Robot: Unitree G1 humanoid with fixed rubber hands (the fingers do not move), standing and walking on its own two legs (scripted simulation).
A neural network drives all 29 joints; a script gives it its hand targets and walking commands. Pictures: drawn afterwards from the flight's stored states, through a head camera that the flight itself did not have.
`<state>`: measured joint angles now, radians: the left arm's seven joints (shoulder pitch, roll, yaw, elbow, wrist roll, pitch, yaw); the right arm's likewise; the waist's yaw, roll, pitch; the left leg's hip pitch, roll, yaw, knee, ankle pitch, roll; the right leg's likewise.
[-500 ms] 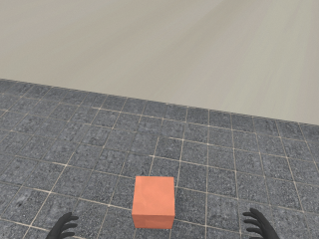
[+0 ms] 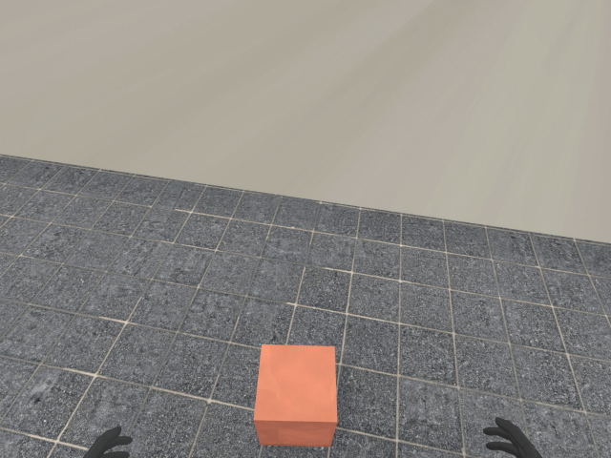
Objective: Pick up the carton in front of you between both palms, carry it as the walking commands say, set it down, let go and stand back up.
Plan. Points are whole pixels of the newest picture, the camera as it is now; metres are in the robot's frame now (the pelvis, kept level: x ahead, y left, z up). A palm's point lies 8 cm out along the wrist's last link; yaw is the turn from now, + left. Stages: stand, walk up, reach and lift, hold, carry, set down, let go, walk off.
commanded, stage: stand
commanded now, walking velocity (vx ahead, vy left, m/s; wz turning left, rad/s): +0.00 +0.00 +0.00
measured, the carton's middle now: (296, 396) +0.43 +0.02 -0.65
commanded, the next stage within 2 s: none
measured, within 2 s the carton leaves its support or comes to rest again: neither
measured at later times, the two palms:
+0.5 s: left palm out of the picture +0.08 +0.30 -0.09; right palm out of the picture +0.09 -0.30 -0.09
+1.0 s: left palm out of the picture +0.06 +0.31 -0.10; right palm out of the picture +0.07 -0.31 -0.09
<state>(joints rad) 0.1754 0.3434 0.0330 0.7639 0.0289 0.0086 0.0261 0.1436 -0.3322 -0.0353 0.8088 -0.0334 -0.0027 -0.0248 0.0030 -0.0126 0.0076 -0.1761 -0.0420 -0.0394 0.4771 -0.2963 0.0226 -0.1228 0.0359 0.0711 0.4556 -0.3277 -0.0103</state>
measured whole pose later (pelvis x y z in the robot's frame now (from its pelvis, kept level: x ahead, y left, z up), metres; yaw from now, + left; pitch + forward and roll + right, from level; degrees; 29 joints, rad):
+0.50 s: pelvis -0.02 +0.00 +0.01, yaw +0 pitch -2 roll +0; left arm 0.17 0.37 0.02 0.89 0.02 0.00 0.02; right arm 0.13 -0.36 -0.02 0.94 -0.02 -0.01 -0.02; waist 0.00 -0.01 0.02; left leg -0.13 -0.04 -0.04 0.40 -0.23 0.02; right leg -0.08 0.03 0.07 0.38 -0.26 -0.01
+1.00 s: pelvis -0.03 +0.00 +0.01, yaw +0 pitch -2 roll +0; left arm 0.15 0.39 0.00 0.98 0.02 -0.01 0.01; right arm 0.11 -0.38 -0.01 1.02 -0.01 -0.02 -0.01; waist 0.00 -0.01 0.03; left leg -0.12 -0.04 -0.04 0.36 -0.19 0.02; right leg -0.08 0.03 0.07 0.34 -0.23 -0.01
